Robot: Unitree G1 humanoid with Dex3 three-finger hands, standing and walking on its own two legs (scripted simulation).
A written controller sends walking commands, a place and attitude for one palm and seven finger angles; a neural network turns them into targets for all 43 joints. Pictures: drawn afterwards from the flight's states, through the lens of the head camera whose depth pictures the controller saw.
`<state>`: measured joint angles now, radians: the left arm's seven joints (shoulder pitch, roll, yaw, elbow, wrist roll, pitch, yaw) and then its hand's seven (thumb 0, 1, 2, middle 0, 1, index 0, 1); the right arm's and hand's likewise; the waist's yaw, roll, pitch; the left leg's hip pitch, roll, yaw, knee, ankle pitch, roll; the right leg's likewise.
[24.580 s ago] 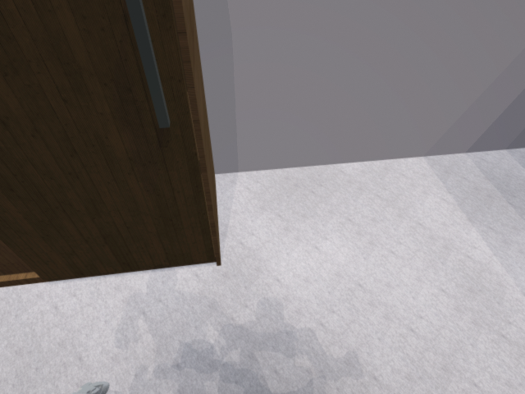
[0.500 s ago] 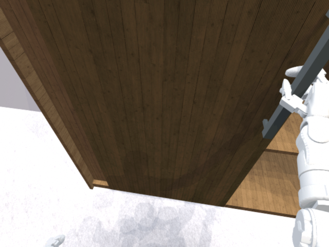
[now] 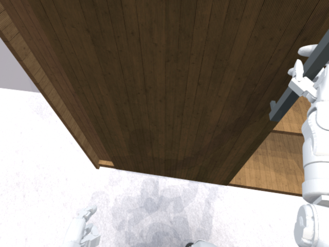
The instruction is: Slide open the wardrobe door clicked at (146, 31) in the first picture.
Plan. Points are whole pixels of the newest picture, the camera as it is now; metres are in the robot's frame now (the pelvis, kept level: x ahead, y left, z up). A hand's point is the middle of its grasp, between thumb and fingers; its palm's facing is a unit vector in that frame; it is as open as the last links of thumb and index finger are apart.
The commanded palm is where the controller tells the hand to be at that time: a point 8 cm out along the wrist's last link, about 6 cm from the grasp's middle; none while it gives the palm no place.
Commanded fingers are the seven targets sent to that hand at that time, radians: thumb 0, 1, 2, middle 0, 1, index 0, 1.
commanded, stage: stop walking and hold the door there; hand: right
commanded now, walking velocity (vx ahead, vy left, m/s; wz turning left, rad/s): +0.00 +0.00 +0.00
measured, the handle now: (305, 66) +0.47 -0.28 +0.18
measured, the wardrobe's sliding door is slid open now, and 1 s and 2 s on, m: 0.54 0.54 0.54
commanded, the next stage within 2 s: loosen the grip on the handle in 0.26 s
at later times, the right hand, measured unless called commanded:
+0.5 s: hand (301, 76) +0.44 -0.26 +0.18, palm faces +0.33 +0.93 -0.13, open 6.3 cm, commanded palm +0.40 -0.29 +0.18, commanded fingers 0.00 0.07 -0.43 0.45 1.40 0.45 1.40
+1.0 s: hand (300, 83) +0.44 -0.26 +0.17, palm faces +0.33 +0.93 -0.14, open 14.0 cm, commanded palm +0.39 -0.30 +0.18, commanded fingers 0.00 0.55 -0.20 0.25 1.15 0.25 1.15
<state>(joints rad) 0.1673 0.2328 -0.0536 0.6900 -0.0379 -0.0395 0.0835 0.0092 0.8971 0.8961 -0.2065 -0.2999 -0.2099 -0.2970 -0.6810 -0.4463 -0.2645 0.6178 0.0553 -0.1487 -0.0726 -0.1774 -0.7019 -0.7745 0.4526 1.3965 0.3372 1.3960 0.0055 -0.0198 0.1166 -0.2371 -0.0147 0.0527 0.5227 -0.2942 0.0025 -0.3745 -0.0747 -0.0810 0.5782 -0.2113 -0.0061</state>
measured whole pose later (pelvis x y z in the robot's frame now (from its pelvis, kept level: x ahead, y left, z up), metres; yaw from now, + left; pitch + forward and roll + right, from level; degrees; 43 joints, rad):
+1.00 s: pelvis +0.01 +0.00 +0.00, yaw +0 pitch +5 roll +1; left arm 0.31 0.26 -0.01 0.73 -0.02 -0.10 0.08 0.01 0.90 0.90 -0.20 -0.30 -0.21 -0.30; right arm -0.64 -0.46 -0.36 0.70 0.04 -0.14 0.01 -0.01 0.53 -0.21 0.43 1.29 0.35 1.22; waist 0.03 0.00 -0.03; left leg -0.34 0.00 0.05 0.58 -0.33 0.00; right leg -0.45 -0.05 -0.08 0.59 -0.22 -0.01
